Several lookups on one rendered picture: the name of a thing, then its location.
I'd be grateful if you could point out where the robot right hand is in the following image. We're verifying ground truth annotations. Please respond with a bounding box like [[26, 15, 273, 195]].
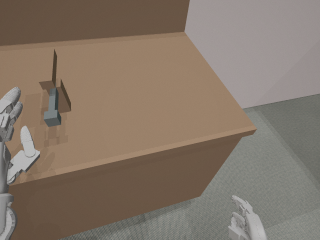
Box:
[[228, 195, 268, 240]]

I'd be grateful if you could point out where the left robot forearm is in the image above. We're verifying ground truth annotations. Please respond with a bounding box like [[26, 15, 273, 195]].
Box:
[[0, 193, 18, 240]]

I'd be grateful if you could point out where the tap lever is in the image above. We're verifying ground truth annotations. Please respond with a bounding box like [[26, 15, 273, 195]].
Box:
[[43, 83, 62, 127]]

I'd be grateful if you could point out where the counter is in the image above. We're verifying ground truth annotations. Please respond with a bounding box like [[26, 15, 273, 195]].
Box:
[[0, 0, 257, 240]]

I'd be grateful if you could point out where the robot left hand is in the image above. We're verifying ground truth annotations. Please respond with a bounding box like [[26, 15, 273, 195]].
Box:
[[0, 87, 40, 194]]

